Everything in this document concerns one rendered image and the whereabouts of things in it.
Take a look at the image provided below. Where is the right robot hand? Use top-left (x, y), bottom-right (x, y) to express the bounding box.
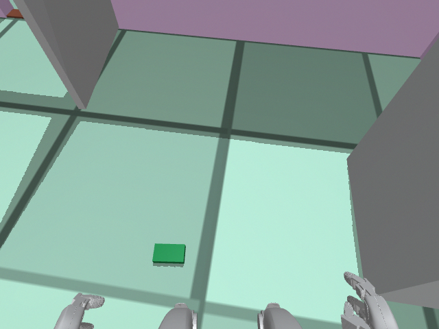
top-left (341, 271), bottom-right (399, 329)

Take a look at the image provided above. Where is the small box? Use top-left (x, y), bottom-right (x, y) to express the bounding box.
top-left (152, 243), bottom-right (186, 264)

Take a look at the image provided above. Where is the left robot hand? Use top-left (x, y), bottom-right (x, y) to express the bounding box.
top-left (54, 293), bottom-right (105, 329)

